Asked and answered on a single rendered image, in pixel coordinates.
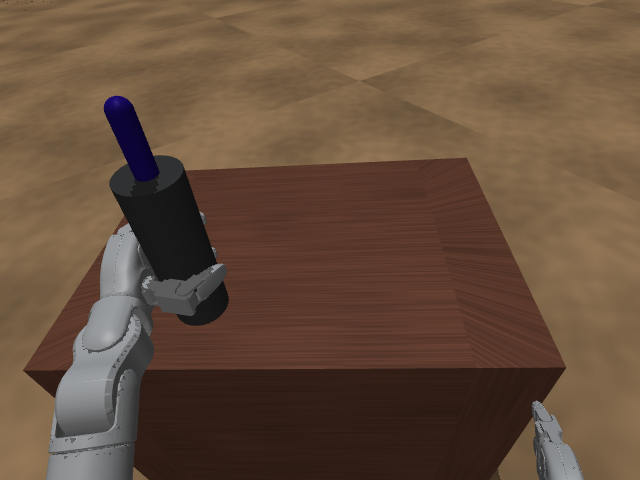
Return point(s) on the left robot arm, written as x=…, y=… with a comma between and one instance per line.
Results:
x=97, y=400

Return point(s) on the left robot hand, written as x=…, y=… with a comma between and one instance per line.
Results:
x=125, y=270

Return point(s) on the right robot hand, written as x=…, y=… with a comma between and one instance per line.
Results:
x=555, y=460

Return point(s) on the bottle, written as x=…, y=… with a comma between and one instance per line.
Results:
x=156, y=198

